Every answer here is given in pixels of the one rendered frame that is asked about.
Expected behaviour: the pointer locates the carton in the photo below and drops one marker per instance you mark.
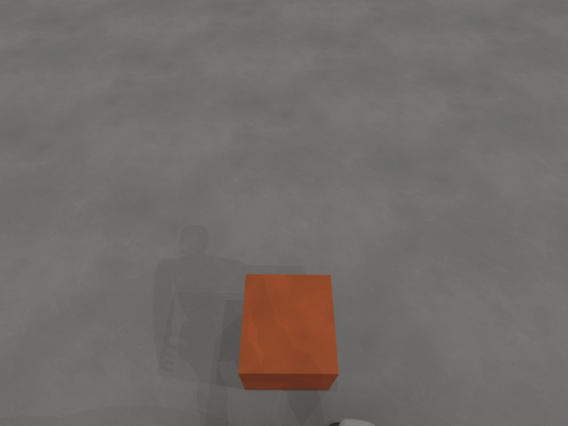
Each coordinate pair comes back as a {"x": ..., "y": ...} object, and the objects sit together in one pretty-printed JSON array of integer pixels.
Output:
[{"x": 288, "y": 333}]

